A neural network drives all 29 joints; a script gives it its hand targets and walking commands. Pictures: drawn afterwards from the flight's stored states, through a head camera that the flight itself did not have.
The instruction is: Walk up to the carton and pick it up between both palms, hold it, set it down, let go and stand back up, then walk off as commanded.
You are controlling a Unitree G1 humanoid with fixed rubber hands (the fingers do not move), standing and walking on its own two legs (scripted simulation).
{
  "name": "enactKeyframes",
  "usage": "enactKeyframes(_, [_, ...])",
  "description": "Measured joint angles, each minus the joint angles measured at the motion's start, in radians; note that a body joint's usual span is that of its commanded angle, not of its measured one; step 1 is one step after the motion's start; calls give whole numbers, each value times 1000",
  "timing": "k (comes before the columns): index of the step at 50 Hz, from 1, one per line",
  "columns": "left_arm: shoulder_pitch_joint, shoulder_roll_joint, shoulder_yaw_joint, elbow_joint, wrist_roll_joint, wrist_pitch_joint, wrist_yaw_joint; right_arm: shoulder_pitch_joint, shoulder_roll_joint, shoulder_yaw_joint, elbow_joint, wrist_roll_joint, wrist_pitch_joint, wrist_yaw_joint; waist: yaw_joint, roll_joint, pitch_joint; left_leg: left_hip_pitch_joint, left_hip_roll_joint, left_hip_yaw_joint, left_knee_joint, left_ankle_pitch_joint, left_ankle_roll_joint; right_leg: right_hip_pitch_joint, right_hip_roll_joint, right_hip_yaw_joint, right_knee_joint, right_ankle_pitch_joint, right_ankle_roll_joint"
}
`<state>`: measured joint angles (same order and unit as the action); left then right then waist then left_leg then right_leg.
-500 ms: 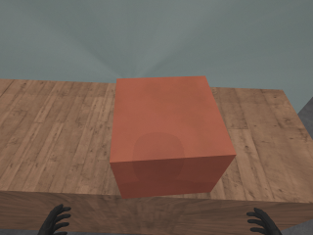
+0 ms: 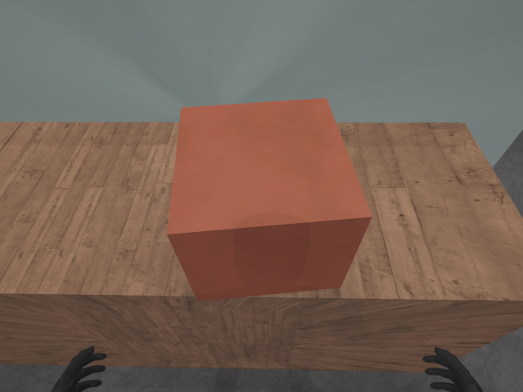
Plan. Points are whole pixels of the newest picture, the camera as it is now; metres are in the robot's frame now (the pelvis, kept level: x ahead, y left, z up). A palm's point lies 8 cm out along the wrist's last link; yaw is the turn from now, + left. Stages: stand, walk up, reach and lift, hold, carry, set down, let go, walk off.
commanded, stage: walk off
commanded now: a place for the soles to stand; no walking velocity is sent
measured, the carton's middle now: (262, 199) +0.44 +0.04 +0.01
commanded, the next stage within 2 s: none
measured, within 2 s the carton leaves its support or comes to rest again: neither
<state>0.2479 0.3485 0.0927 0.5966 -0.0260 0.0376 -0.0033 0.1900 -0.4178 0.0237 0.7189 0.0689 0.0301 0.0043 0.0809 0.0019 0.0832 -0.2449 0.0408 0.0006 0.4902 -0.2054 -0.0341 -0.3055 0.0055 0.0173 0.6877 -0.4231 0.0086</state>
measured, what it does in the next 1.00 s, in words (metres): walks backwards: left foot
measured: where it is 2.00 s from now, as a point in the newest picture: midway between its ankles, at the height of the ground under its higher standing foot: outside the picture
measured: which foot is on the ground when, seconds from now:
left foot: down 0.00-0.06, up 0.08-0.60, down 0.62-1.00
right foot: down 0.00-0.62, up 0.64-1.00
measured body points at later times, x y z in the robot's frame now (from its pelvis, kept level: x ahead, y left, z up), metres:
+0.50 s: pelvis -0.16 -0.03 -0.03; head -0.15 -0.06 +0.42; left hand -0.07 +0.30 -0.08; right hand -0.06 -0.34 -0.15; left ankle -0.18 +0.12 -0.68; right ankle +0.01 -0.11 -0.73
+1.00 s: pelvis -0.38 +0.00 -0.02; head -0.36 +0.01 +0.43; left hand -0.35 +0.35 -0.11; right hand -0.24 -0.30 -0.11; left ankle -0.24 +0.09 -0.73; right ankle -0.50 -0.08 -0.72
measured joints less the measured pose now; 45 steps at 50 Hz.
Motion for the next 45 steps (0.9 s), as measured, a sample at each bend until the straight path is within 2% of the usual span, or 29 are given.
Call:
enactKeyframes(2, [0,1,7,-1,0,0,0,-4,-7,0,0,0,4,-4,1,4,0,-23,0,-6,11,12,-8,2,0,3,-5,32,0])
enactKeyframes(3, [2,4,9,0,0,-3,0,-12,-11,0,0,0,8,-4,1,3,3,-48,-1,-7,41,8,-8,4,-1,5,-37,119,-7])
enactKeyframes(4, [1,4,-1,3,0,-4,0,-20,-19,-2,1,0,15,-5,2,15,15,-73,-4,-25,99,-32,11,-1,5,-2,-34,158,-26])
enactKeyframes(6, [11,4,-19,8,0,-4,0,-25,-27,-3,1,0,30,-7,2,27,26,-126,-55,-86,272,-175,39,-5,6,-5,-34,155,-56])
enactKeyframes(8, [20,4,-15,7,0,-1,6,-25,-32,-3,1,0,40,-9,2,29,27,-162,-112,-125,430,-211,53,-15,5,3,-36,156,-68])
enactKeyframes(11, [20,4,-9,7,0,-2,16,-8,-38,-3,0,0,48,-10,1,33,28,-181,-159,-141,587,-212,36,-32,5,6,-37,180,-70])
enactKeyframes(15, [19,4,-6,7,0,-5,24,26,-48,-3,0,0,57,-10,0,41,28,-182,-177,-143,674,-213,11,-70,5,6,-37,220,-72])
enactKeyframes(22, [20,4,13,7,0,-6,30,92,-58,-2,0,0,65,-7,0,47,29,-175,-176,-146,675,-213,16,-151,5,-4,-39,304,-73])
enactKeyframes(26, [18,4,26,7,0,2,30,137,-52,-2,0,0,65,5,-1,38,29,-131,-160,-97,606,-241,39,-184,5,-10,-47,352,-73])
enactKeyframes(29, [5,5,33,7,0,11,32,182,-42,-4,0,0,65,16,-1,23,29,-66,-139,-51,483,-279,65,-217,5,-21,-53,358,-65])
enactKeyframes(31, [-18,5,34,7,0,18,39,222,-35,-9,0,0,66,23,-6,20,33,-28,-120,-44,386,-301,93,-252,6,-43,-38,304,-59])
enactKeyframes(33, [-21,4,40,30,0,33,51,226,-16,-10,1,-1,72,25,-8,-8,59,-44,-120,-17,389,-281,100,-310,24,-6,118,35,-59])
enactKeyframes(34, [-21,4,37,44,0,43,56,231,-7,-10,1,-2,72,23,-15,-6,60,-54,-111,-16,388,-260,100,-340,55,26,231,-30,-59])
enactKeyframes(36, [-21,5,37,49,0,49,63,234,17,-10,0,-3,73,16,-35,0,58,-78,-97,-41,374,-213,97,-364,104,73,427,-52,-59])
enactKeyframes(39, [-2,13,37,49,0,41,63,194,43,-10,-1,-7,72,10,-34,-1,56,-107,-80,-59,335,-151,90,-328,128,89,635,8,-57])
enactKeyframes(43, [58,37,36,79,0,28,49,85,53,-10,-5,-16,46,11,-33,-6,48,-145,-64,-50,289,-149,90,-155,126,88,657,-15,-51])
enactKeyframes(45, [83,49,39,102,0,22,39,49,49,-9,-11,-22,36,17,-32,-6,46,-153,-64,-43,254,-148,84,-33,112,62,565,-66,-51])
